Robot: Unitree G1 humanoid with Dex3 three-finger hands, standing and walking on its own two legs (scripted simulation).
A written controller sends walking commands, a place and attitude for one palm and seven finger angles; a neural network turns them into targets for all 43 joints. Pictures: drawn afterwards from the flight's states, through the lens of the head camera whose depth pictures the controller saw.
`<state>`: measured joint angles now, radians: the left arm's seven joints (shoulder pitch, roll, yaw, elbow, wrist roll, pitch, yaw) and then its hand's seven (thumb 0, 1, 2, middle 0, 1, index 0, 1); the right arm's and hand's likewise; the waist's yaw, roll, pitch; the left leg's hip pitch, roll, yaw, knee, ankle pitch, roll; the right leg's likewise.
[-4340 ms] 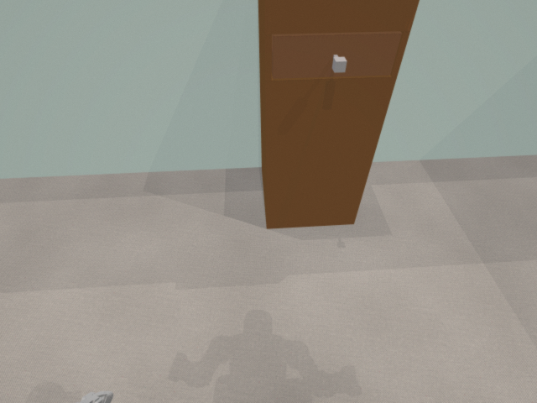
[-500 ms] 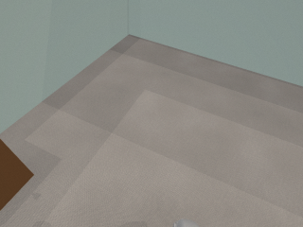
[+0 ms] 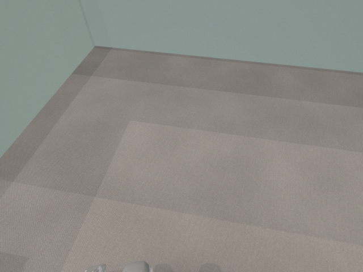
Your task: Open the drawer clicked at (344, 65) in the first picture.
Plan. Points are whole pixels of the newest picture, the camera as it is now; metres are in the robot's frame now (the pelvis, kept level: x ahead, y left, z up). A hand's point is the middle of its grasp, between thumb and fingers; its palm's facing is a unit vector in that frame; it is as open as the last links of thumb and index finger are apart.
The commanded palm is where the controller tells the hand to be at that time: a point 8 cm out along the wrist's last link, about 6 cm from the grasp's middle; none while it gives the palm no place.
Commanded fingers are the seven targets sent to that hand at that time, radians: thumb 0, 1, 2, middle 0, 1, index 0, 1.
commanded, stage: turn to face it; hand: left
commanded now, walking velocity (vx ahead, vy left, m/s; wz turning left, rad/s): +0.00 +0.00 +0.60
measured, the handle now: out of the picture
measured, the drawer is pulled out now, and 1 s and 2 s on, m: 0.00 0.00 0.00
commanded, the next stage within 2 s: none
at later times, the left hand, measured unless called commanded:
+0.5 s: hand out of the picture +0.09 +0.26 -0.17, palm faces +0.31 -0.93 -0.21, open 7.3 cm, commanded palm none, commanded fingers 0.00 0.90 0.90 -0.20 -0.30 -0.20 -0.30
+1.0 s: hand out of the picture +0.06 +0.18 -0.13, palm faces +0.56 -0.78 -0.28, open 7.4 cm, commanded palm none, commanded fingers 0.00 0.90 0.90 -0.20 -0.30 -0.20 -0.30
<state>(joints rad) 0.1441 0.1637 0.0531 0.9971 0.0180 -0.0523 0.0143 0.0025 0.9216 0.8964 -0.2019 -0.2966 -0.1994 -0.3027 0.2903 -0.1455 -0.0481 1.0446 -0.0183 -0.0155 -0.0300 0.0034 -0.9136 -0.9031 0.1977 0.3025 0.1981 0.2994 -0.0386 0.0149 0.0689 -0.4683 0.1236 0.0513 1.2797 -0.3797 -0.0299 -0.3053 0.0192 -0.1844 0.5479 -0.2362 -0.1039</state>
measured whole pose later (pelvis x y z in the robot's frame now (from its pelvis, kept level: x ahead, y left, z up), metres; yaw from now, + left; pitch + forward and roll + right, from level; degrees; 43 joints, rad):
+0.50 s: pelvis +0.08 +0.05 +0.00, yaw +16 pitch +0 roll -2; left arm 0.19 0.22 0.08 0.95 0.02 0.05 0.01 0.01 0.92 0.90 -0.20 -0.30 -0.20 -0.30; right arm 0.21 -0.17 -0.05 0.94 -0.03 0.02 0.00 0.00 -0.91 -0.90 0.20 0.30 0.20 0.30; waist -0.01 -0.01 0.09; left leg -0.36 0.01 0.08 0.56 -0.21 0.07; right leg -0.49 -0.09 -0.05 1.15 -0.44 0.07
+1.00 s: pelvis +0.10 -0.03 +0.01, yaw +35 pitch -1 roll +3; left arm 0.22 0.17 0.04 0.89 0.02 0.03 0.02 0.01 0.91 0.90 -0.21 -0.30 -0.20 -0.30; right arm 0.21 -0.28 -0.12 0.92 -0.03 0.08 0.02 0.00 -0.91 -0.90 0.20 0.30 0.20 0.30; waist -0.03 0.03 0.04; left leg -0.56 0.00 -0.01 1.16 -0.35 -0.07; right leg -0.19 -0.10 -0.14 0.50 -0.30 -0.01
